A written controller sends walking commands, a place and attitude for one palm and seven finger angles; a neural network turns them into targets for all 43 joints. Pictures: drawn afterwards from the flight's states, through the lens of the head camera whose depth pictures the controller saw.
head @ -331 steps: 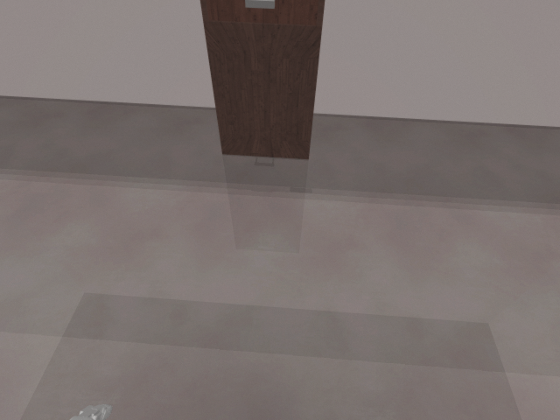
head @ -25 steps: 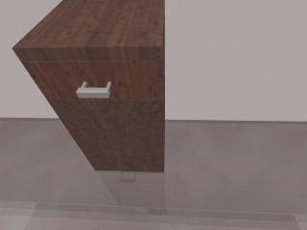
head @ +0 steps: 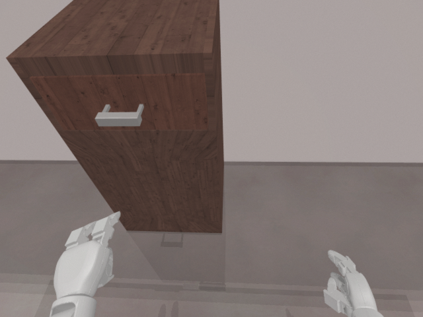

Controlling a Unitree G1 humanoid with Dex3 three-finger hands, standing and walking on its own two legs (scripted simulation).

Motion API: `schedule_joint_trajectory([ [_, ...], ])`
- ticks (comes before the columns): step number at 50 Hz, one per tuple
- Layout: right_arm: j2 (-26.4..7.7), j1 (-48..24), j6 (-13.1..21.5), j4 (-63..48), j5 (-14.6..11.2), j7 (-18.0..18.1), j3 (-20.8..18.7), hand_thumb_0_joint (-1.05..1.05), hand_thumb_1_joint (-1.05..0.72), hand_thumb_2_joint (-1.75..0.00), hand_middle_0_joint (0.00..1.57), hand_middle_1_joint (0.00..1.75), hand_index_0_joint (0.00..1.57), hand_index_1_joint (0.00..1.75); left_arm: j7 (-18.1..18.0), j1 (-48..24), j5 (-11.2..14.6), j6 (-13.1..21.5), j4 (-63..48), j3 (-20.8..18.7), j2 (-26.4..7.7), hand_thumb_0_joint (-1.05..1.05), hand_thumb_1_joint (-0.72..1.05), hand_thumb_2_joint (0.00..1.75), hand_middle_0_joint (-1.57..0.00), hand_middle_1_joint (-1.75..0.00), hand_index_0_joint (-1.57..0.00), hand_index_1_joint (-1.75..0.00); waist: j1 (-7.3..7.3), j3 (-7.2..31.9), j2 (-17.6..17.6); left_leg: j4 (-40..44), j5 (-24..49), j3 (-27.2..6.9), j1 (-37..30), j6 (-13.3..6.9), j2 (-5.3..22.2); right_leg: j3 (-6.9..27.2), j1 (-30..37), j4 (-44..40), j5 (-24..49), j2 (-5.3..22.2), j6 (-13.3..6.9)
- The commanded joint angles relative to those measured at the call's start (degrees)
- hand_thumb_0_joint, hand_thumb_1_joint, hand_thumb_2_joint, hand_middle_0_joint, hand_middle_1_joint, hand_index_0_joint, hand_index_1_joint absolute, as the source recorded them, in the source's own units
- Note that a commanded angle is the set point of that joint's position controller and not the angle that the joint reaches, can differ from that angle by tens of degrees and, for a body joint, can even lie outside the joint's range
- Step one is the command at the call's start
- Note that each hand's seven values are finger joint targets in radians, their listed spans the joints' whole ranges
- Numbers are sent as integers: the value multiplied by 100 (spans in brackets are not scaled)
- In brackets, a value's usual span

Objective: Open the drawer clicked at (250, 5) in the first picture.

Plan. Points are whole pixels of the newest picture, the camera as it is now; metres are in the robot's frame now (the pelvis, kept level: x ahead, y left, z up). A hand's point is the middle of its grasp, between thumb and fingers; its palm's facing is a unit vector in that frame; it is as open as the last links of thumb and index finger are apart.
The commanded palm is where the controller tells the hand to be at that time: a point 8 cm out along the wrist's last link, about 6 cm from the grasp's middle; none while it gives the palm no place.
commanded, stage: raise the hand with hooked fingers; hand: left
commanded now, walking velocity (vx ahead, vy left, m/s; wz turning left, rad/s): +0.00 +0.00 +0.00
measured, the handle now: (121, 113) +0.58 +0.30 +0.05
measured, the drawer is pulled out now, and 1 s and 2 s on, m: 0.00 0.00 0.00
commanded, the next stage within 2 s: move the hooked fingers above the handle in 1.62 s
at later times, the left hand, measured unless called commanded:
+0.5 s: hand (81, 252) +0.21 +0.26 +0.04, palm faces +0.04 -0.09 -0.99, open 10.7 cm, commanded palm +0.18 +0.25 +0.09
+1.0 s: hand (59, 201) +0.27 +0.28 +0.13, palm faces +0.10 -0.06 -0.99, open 13.5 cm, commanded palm +0.24 +0.27 +0.18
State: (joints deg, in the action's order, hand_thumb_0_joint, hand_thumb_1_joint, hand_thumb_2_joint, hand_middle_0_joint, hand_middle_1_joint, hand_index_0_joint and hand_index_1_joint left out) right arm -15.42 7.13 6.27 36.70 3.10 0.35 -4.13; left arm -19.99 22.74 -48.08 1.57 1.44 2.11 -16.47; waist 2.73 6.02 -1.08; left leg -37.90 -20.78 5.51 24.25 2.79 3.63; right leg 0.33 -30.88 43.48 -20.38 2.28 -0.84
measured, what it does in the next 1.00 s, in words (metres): stands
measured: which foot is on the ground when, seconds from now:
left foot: down 0.00-1.00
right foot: down 0.00-1.00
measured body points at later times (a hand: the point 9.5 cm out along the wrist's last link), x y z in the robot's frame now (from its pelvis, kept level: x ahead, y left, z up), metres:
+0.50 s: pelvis -0.02 +0.02 +0.00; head +0.01 -0.01 +0.45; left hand +0.21 +0.26 +0.09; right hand +0.17 -0.17 -0.12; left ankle -0.03 +0.16 -0.72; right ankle +0.01 -0.11 -0.72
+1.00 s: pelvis -0.01 +0.03 +0.02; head +0.00 -0.01 +0.47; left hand +0.25 +0.28 +0.18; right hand +0.23 -0.17 -0.07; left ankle -0.03 +0.16 -0.72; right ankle +0.01 -0.11 -0.72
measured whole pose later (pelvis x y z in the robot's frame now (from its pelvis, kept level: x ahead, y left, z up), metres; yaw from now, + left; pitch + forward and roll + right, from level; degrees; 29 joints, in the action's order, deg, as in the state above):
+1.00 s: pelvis -0.01 +0.03 +0.02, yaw +3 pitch +0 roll +1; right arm -13.9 3.8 -4.0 34.5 1.0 1.1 0.5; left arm -3.5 -0.6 -53.9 -2.1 -3.6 2.9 -27.4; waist 5.8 -0.4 -4.4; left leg -26.7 -15.2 2.5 11.1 1.0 1.6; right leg -2.4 -14.5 28.7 -13.8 3.7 1.3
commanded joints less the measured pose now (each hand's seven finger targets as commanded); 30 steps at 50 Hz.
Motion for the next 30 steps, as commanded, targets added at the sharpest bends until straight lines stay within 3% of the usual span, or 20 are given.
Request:
schedule_joint_trajectory([
  [1,-337,-732,-345,-1316,46,-251,-27,0,-90,-90,20,30,20,30,-423,1178,-1295,281,-768,-487,-920,0,55,75,-22,-53,-22,-53,582,433,922,-153,855,-145,873,-344,-694,555,679,-473,848,-173,-235],
  [3,-303,-720,-458,-1465,114,-249,-12,0,-90,-90,20,30,20,30,-621,463,-1622,380,-1197,-671,-1195,0,50,73,-23,-55,-23,-55,480,724,560,-413,799,-160,659,-361,-744,710,264,-381,633,-198,-256],
  [4,-280,-673,-512,-1475,168,-242,-16,0,-90,-90,20,30,20,30,-724,-86,-1715,416,-1429,-739,-1313,0,48,72,-23,-57,-23,-57,353,751,667,-577,659,-212,572,-367,-761,800,-90,-428,211,-187,-250],
  [6,-250,-642,-553,-1547,213,-185,-39,0,-90,-90,20,30,20,30,-870,-843,-1627,532,-1799,-799,-1390,0,43,70,-23,-60,-23,-60,164,1026,201,-865,470,-221,231,-405,-758,793,-423,-454,-148,-124,-215],
  [9,-237,-619,-510,-1509,261,-92,-23,0,-90,-90,20,30,20,30,-983,-1745,-1411,623,-2247,-798,-1532,0,36,67,-24,-64,-24,-64,-117,1342,-26,-1139,384,-358,-39,-437,-693,657,-828,-329,-265,-127,-176],
  [11,-258,-608,-490,-1496,248,-71,-6,0,-90,-90,20,30,20,30,-923,-1572,-1293,491,-1996,-670,-1419,0,32,65,-24,-68,-24,-68,-151,1225,-67,-1045,414,-347,-43,-432,-664,450,-727,-349,-106,-150,-159],
  [13,-263,-680,-518,-1469,222,-49,50,0,-90,-90,20,30,20,30,-760,-1608,-1225,216,-1900,-513,-1374,0,27,63,-25,-70,-25,-70,-123,1249,-170,-818,587,-330,-62,-425,-610,224,-359,-342,310,-175,-141],
  [15,-243,-761,-574,-1450,148,-9,124,0,-90,-90,20,30,20,30,-517,-1391,-1143,-130,-1640,-400,-1264,0,22,61,-25,-74,-25,-74,-34,1152,-34,-505,674,-344,45,-415,-550,-28,149,-375,608,-209,-119],
  [19,-271,-902,-674,-1414,32,81,250,0,-90,-90,20,30,20,30,93,-1075,-1009,-553,-1511,-437,-1370,0,13,57,-25,-80,-25,-80,176,902,187,87,889,-365,-32,-390,-472,-132,923,-631,935,-217,-111],
  [23,-264,-783,-676,-1341,32,71,275,0,-90,-90,20,30,20,30,426,-1059,-969,-376,-1771,-552,-1489,0,4,53,-26,-86,-26,-86,297,623,118,480,1052,-384,-221,-369,-438,-210,1234,-837,943,-200,-126],
  [30,-327,-676,-565,-1219,-2,68,155,0,-90,-90,20,30,20,30,262,-1807,-838,-21,-1954,-831,-1703,0,-13,46,-27,-96,-27,-96,237,593,-23,757,1128,-406,-605,-349,-436,-241,1342,-1106,801,-176,-120],
])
